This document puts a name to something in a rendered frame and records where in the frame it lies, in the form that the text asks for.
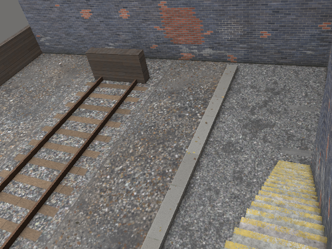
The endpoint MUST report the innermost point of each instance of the stairs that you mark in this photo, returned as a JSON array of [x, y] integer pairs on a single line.
[[285, 213]]

